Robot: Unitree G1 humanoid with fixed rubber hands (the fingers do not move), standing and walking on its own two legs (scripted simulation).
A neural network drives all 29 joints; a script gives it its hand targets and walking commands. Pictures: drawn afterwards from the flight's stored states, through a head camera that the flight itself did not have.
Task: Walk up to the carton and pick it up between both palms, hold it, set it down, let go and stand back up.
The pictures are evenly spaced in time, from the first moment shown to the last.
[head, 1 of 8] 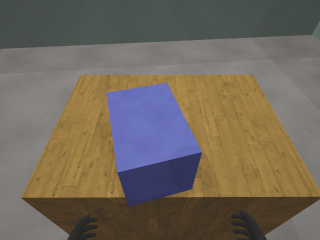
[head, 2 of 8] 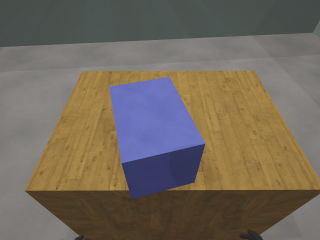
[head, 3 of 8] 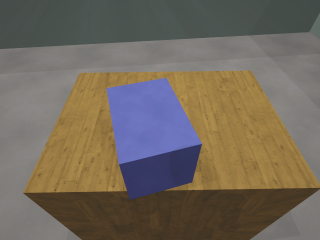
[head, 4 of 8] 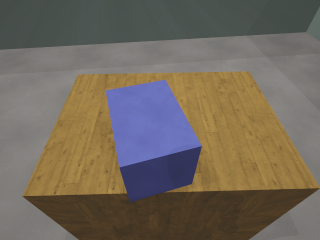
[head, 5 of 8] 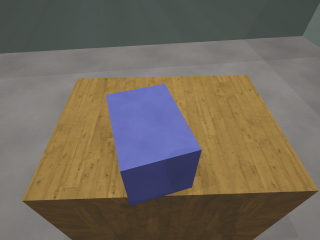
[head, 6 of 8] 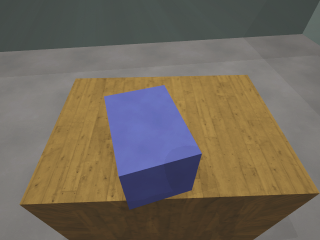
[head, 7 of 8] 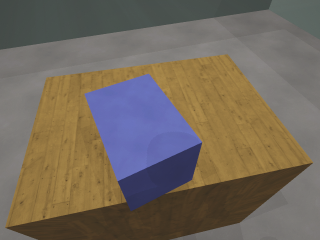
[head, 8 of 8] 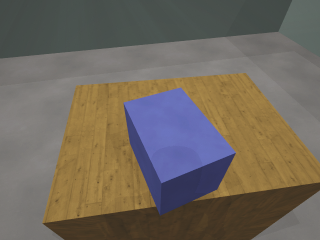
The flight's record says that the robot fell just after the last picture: no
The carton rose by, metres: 0.00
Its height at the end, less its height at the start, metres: +0.00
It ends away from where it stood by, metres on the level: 0.00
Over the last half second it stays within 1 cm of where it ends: yes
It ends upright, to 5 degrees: yes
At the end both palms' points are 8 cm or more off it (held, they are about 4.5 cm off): yes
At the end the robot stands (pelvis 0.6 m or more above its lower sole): yes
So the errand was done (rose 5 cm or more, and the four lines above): no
